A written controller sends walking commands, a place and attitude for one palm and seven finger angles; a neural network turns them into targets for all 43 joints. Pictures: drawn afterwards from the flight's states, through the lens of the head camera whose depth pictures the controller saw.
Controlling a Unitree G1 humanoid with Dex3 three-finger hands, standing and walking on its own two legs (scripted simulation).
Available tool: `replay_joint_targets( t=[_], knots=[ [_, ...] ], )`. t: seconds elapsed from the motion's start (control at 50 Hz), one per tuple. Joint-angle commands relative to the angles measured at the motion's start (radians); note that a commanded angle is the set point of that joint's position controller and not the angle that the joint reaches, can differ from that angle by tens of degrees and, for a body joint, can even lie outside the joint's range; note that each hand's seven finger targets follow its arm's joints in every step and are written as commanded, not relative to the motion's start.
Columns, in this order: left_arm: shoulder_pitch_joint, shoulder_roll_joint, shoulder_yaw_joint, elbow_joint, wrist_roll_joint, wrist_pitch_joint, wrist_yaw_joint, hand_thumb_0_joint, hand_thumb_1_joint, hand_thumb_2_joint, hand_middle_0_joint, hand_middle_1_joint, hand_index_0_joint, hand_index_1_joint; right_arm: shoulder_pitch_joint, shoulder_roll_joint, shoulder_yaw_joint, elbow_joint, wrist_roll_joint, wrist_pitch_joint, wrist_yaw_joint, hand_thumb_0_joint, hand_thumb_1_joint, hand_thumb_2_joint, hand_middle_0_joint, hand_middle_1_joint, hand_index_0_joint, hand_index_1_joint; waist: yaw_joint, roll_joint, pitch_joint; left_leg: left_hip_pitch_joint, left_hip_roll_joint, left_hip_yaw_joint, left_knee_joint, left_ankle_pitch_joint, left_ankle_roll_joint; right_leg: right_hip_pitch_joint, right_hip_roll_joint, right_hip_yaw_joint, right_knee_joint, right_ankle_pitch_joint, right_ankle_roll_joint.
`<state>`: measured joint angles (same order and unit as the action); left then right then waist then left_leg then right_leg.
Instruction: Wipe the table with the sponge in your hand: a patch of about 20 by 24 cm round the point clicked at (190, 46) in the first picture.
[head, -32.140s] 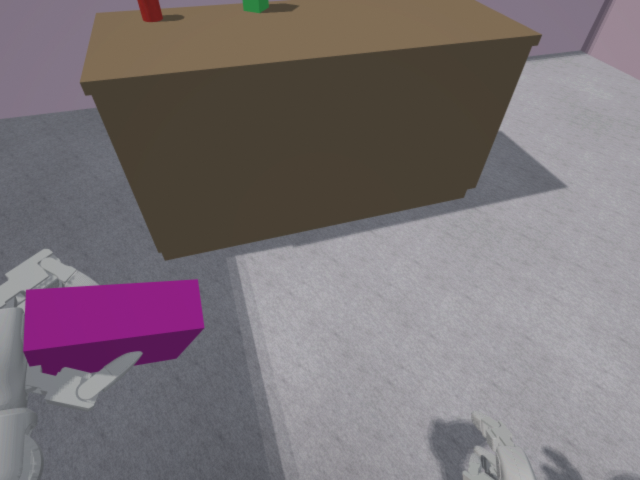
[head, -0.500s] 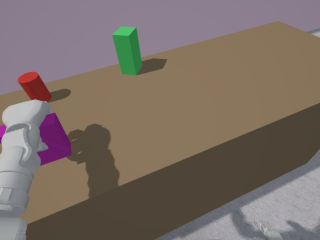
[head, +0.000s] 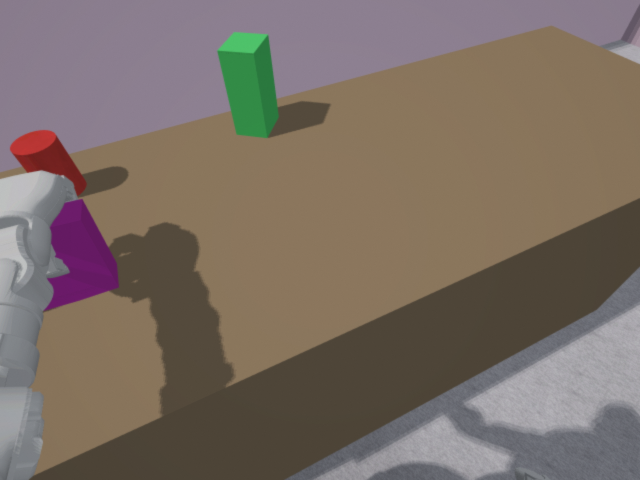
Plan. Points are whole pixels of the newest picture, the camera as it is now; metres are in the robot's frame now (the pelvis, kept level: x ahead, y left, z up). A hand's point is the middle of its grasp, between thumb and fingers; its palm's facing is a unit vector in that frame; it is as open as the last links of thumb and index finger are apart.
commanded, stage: wipe forward along the first lane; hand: left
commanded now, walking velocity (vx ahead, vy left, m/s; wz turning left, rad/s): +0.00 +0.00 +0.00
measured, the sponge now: (58, 270) +0.35 +0.38 +0.06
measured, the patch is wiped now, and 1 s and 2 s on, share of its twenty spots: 0.50 0.70 0.90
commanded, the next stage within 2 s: slide across to the middle lane in 0.14 s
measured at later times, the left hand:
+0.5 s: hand (63, 212) +0.41 +0.37 +0.12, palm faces -0.04 +0.01 -1.00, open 9.2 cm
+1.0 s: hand (111, 201) +0.43 +0.31 +0.12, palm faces -0.06 +0.01 -1.00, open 9.2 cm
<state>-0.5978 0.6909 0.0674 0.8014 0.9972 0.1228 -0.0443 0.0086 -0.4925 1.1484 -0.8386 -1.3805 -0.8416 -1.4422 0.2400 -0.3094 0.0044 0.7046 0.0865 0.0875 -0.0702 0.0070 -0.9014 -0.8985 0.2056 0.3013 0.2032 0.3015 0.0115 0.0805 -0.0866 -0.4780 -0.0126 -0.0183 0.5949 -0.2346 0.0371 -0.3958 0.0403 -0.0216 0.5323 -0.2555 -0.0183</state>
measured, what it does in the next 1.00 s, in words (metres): stands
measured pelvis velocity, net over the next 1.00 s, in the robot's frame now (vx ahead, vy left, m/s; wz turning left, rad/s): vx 0.04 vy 0.00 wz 0.04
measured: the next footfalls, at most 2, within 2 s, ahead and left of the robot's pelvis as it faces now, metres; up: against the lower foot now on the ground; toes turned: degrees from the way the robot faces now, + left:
none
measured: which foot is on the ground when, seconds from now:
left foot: down 0.00-1.00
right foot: down 0.00-1.00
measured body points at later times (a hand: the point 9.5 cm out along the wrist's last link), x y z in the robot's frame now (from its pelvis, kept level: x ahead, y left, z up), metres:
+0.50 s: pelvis +0.02 +0.02 +0.00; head +0.04 +0.01 +0.45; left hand +0.40 +0.36 +0.18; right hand +0.14 -0.23 -0.12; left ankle +0.04 +0.09 -0.73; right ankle +0.01 -0.11 -0.73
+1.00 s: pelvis +0.04 +0.00 +0.01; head +0.06 -0.02 +0.46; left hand +0.43 +0.31 +0.18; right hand +0.21 -0.24 -0.11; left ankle +0.04 +0.09 -0.73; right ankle +0.01 -0.11 -0.73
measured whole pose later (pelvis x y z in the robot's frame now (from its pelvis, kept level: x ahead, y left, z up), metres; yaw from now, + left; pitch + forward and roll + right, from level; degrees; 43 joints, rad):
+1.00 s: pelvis +0.04 +0.00 +0.01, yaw +2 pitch +7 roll -1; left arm -0.68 0.51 -0.15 0.70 0.99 0.36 -0.02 0.00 -0.47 1.14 -0.81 -1.41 -0.82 -1.48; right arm 0.15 -0.28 0.03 0.70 0.08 0.08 -0.04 0.01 -0.90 -0.90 0.21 0.30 0.20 0.30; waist 0.04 0.07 -0.09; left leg -0.39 -0.04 -0.04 0.53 -0.25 0.04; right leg -0.29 0.02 -0.04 0.46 -0.28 -0.01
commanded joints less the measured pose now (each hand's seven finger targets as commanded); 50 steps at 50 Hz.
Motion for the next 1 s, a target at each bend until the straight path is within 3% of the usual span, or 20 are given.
replay_joint_targets(
  t=[0.0,0.04,0.08,0.14,0.22,0.34,0.36,0.38,0.4,0.44,0.5,0.56,0.58,0.64,0.66,0.74,0.78,0.84,0.9,0.98],
  knots=[
    [-0.244,0.217,0.004,-0.036,0.044,0.006,0.025,0.0,0.1,1.3,-1.2,-1.6,-1.2,-1.6,-0.042,-0.138,-0.052,-0.117,0.001,-0.038,-0.007,0.0,-0.9,-0.9,0.2,0.3,0.2,0.3,-0.011,-0.078,-0.175,0.16,-0.005,-0.027,-0.079,0.044,0.025,-0.012,0.003,0.017,-0.104,0.059,-0.036],
    [-0.299,0.279,0.045,-0.031,0.046,0.0,0.027,0.0,0.1,1.3,-1.2,-1.6,-1.2,-1.6,-0.041,-0.145,-0.048,-0.113,0.0,-0.036,-0.01,0.0,-0.9,-0.9,0.2,0.3,0.2,0.3,-0.009,-0.072,-0.177,0.157,-0.002,-0.037,-0.091,0.045,0.023,-0.015,0.006,0.018,-0.104,0.059,-0.042],
    [-0.317,0.211,-0.011,-0.006,0.049,-0.001,0.032,0.0,0.1,1.3,-1.2,-1.6,-1.2,-1.6,-0.025,-0.139,-0.051,-0.111,0.002,-0.037,-0.007,0.0,-0.9,-0.9,0.2,0.3,0.2,0.3,-0.024,-0.078,-0.17,0.171,-0.001,-0.043,-0.091,0.044,0.021,-0.042,0.008,0.0,-0.095,0.051,-0.038],
    [-0.327,0.251,0.026,0.007,0.058,-0.006,0.036,0.0,0.1,1.3,-1.2,-1.6,-1.2,-1.6,-0.022,-0.143,-0.052,-0.108,-0.003,-0.039,-0.005,0.0,-0.9,-0.9,0.2,0.3,0.2,0.3,-0.01,-0.058,-0.193,0.187,0.008,-0.057,-0.098,0.06,0.017,-0.05,0.011,0.002,-0.09,0.062,-0.047],
    [-0.309,0.175,-0.031,0.009,0.064,0.001,0.04,0.0,0.1,1.3,-1.2,-1.6,-1.2,-1.6,-0.011,-0.136,-0.055,-0.112,-0.004,-0.035,0.007,0.0,-0.9,-0.9,0.2,0.3,0.2,0.3,-0.013,-0.048,-0.202,0.217,0.012,-0.07,-0.094,0.085,0.01,-0.069,0.014,-0.01,-0.082,0.07,-0.049],
    [-0.387,0.102,-0.068,-0.142,0.011,0.008,0.058,0.0,0.1,1.3,-1.2,-1.6,-1.2,-1.6,-0.046,-0.119,-0.056,-0.122,0.0,-0.051,0.008,0.0,-0.9,-0.9,0.2,0.3,0.2,0.3,-0.014,-0.016,-0.248,0.294,0.023,-0.099,-0.112,0.126,0.006,-0.056,0.009,-0.007,-0.089,0.103,-0.052],
    [-0.395,0.103,-0.066,-0.147,0.003,0.014,0.066,0.0,0.1,1.3,-1.2,-1.6,-1.2,-1.6,-0.038,-0.122,-0.059,-0.114,0.0,-0.052,0.008,0.0,-0.9,-0.9,0.2,0.3,0.2,0.3,-0.019,-0.03,-0.255,0.306,0.024,-0.104,-0.112,0.126,0.004,-0.049,0.01,-0.012,-0.087,0.1,-0.049],
    [-0.401,0.049,-0.108,-0.151,-0.014,0.023,0.067,0.0,0.1,1.3,-1.2,-1.6,-1.2,-1.6,-0.049,-0.114,-0.056,-0.115,0.005,-0.056,0.009,0.0,-0.9,-0.9,0.2,0.3,0.2,0.3,-0.027,-0.041,-0.236,0.306,0.021,-0.102,-0.116,0.109,0.006,-0.053,0.008,-0.013,-0.095,0.095,-0.043],
    [-0.386,0.071,-0.081,-0.131,-0.022,0.037,0.072,0.0,0.1,1.3,-1.2,-1.6,-1.2,-1.6,-0.05,-0.118,-0.056,-0.106,0.006,-0.056,0.009,0.0,-0.9,-0.9,0.2,0.3,0.2,0.3,-0.021,-0.062,-0.225,0.295,0.023,-0.107,-0.127,0.084,0.005,-0.047,0.007,-0.013,-0.099,0.086,-0.042],
    [-0.422,0.088,-0.072,-0.181,-0.024,0.053,0.077,0.0,0.1,1.3,-1.2,-1.6,-1.2,-1.6,-0.078,-0.117,-0.049,-0.11,0.006,-0.063,0.009,0.0,-0.9,-0.9,0.2,0.3,0.2,0.3,-0.008,-0.016,-0.241,0.314,0.023,-0.108,-0.136,0.119,0.0,-0.03,0.004,-0.012,-0.095,0.107,-0.05],
    [-0.462,0.034,-0.131,-0.25,-0.002,0.091,0.082,0.0,0.1,1.3,-1.2,-1.6,-1.2,-1.6,-0.096,-0.106,-0.048,-0.112,0.005,-0.071,0.018,0.0,-0.9,-0.9,0.2,0.3,0.2,0.3,-0.011,0.034,-0.261,0.365,0.023,-0.118,-0.134,0.168,-0.016,-0.031,0.006,-0.02,-0.088,0.118,-0.053],
    [-0.446,0.046,-0.11,-0.24,-0.004,0.134,0.087,0.0,0.1,1.3,-1.2,-1.6,-1.2,-1.6,-0.106,-0.108,-0.043,-0.111,0.001,-0.072,0.02,0.0,-0.9,-0.9,0.2,0.3,0.2,0.3,-0.003,0.0,-0.257,0.356,0.018,-0.116,-0.135,0.195,-0.017,0.003,0.009,-0.021,-0.097,0.132,-0.056],
    [-0.454,0.013,-0.136,-0.252,-0.013,0.145,0.085,0.0,0.1,1.3,-1.2,-1.6,-1.2,-1.6,-0.117,-0.102,-0.038,-0.118,0.004,-0.072,0.022,0.0,-0.9,-0.9,0.2,0.3,0.2,0.3,-0.004,-0.027,-0.262,0.348,0.014,-0.108,-0.133,0.201,-0.014,0.018,0.005,-0.023,-0.098,0.141,-0.052],
    [-0.419,0.127,-0.03,-0.23,-0.006,0.177,0.093,0.0,0.1,1.3,-1.2,-1.6,-1.2,-1.6,-0.134,-0.114,-0.031,-0.111,-0.002,-0.064,0.02,0.0,-0.9,-0.9,0.2,0.3,0.2,0.3,0.022,-0.047,-0.287,0.329,0.008,-0.083,-0.127,0.257,-0.012,0.084,0.002,-0.015,-0.103,0.187,-0.056],
    [-0.428,0.063,-0.091,-0.234,0.001,0.19,0.09,0.0,0.1,1.3,-1.2,-1.6,-1.2,-1.6,-0.135,-0.105,-0.027,-0.122,-0.004,-0.064,0.022,0.0,-0.9,-0.9,0.2,0.3,0.2,0.3,0.014,-0.052,-0.293,0.33,0.002,-0.076,-0.121,0.291,-0.012,0.093,0.003,-0.025,-0.099,0.208,-0.054],
    [-0.464,0.081,-0.083,-0.226,0.031,0.216,0.082,0.0,0.1,1.3,-1.2,-1.6,-1.2,-1.6,-0.148,-0.107,-0.024,-0.117,-0.005,-0.053,0.025,0.0,-0.9,-0.9,0.2,0.3,0.2,0.3,0.007,-0.027,-0.28,0.336,0.007,-0.068,-0.119,0.302,-0.013,0.081,0.004,-0.023,-0.099,0.213,-0.057],
    [-0.442,0.025,-0.125,-0.228,0.021,0.222,0.069,0.0,0.1,1.3,-1.2,-1.6,-1.2,-1.6,-0.148,-0.098,-0.023,-0.129,-0.004,-0.053,0.027,0.0,-0.9,-0.9,0.2,0.3,0.2,0.3,0.003,-0.036,-0.287,0.341,0.001,-0.059,-0.107,0.32,-0.006,0.093,0.0,-0.023,-0.102,0.242,-0.053],
    [-0.443,0.028,-0.12,-0.251,0.016,0.219,0.055,0.0,0.1,1.3,-1.2,-1.6,-1.2,-1.6,-0.152,-0.101,-0.024,-0.131,-0.006,-0.049,0.023,0.0,-0.9,-0.9,0.2,0.3,0.2,0.3,-0.002,-0.029,-0.307,0.355,-0.001,-0.054,-0.092,0.357,-0.002,0.109,-0.002,-0.015,-0.099,0.296,-0.054],
    [-0.468,-0.055,-0.195,-0.257,0.009,0.218,0.039,0.0,0.1,1.3,-1.2,-1.6,-1.2,-1.6,-0.152,-0.092,-0.024,-0.131,-0.001,-0.048,0.021,0.0,-0.9,-0.9,0.2,0.3,0.2,0.3,-0.023,-0.042,-0.286,0.36,-0.004,-0.049,-0.085,0.341,0.005,0.09,-0.003,-0.018,-0.104,0.301,-0.048],
    [-0.46,-0.02,-0.155,-0.266,0.002,0.217,0.037,0.0,0.1,1.3,-1.2,-1.6,-1.2,-1.6,-0.143,-0.096,-0.026,-0.123,-0.003,-0.046,0.019,0.0,-0.9,-0.9,0.2,0.3,0.2,0.3,-0.015,-0.056,-0.314,0.363,-0.01,-0.042,-0.07,0.382,0.01,0.13,-0.006,-0.011,-0.095,0.376,-0.05]
  ],
)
